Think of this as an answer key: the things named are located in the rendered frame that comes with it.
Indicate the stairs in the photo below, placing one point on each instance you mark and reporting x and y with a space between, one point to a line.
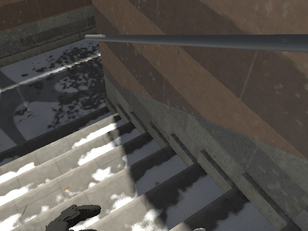
98 159

